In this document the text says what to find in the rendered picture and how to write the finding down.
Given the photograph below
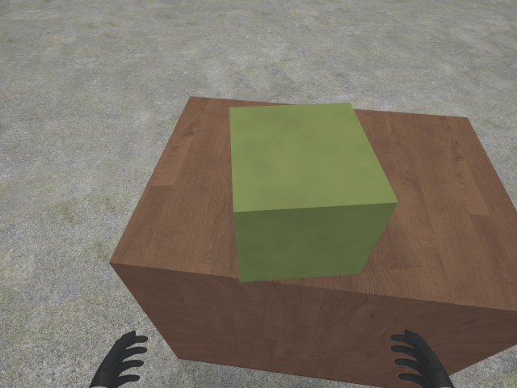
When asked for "robot right hand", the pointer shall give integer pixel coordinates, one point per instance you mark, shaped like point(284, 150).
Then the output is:
point(433, 373)

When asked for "carton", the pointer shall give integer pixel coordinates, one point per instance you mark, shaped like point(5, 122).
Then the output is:
point(310, 197)

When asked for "pedestal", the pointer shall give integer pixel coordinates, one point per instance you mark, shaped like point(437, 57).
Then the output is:
point(444, 267)

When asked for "robot left hand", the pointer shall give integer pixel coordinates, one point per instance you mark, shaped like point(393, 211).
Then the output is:
point(107, 375)

